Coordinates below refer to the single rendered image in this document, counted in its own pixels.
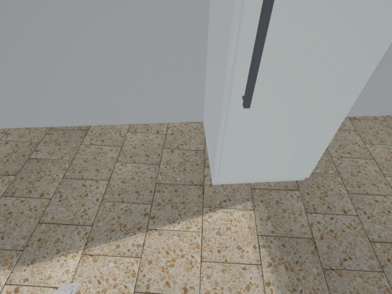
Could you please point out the handle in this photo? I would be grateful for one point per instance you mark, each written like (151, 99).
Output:
(263, 24)

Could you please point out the fridge door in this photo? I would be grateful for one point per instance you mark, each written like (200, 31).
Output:
(317, 57)

